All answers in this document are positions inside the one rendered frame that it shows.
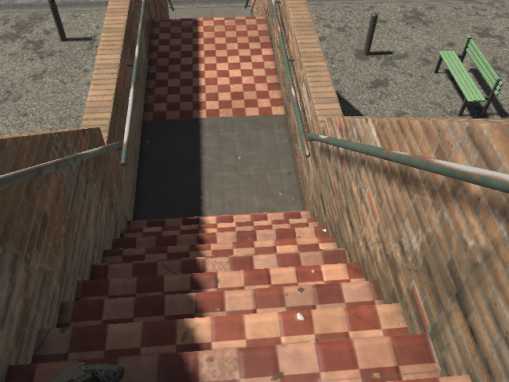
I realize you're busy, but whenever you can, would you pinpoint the left robot hand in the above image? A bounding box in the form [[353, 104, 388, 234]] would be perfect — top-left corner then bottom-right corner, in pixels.
[[50, 362, 125, 382]]

